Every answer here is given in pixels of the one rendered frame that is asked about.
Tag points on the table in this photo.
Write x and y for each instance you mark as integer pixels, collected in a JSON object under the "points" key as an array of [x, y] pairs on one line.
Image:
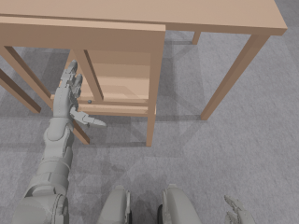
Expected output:
{"points": [[258, 18]]}

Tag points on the right robot hand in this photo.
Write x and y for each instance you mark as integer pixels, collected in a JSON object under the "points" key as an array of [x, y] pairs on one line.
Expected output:
{"points": [[243, 216]]}

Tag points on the robot right shin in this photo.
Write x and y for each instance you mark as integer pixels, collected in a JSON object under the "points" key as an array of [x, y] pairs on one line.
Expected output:
{"points": [[167, 217]]}

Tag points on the robot left upper arm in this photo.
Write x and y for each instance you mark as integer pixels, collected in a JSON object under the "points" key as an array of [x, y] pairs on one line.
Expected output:
{"points": [[43, 209]]}

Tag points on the robot left forearm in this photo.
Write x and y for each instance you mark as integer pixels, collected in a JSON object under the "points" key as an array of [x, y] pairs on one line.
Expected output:
{"points": [[54, 167]]}

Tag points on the chair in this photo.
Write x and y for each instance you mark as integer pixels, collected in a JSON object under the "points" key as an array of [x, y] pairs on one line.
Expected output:
{"points": [[120, 63]]}

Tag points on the left robot hand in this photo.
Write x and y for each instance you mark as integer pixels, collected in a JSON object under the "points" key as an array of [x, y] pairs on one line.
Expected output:
{"points": [[66, 96]]}

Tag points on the right robot thigh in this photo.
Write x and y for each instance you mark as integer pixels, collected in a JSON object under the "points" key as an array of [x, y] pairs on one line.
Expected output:
{"points": [[177, 203]]}

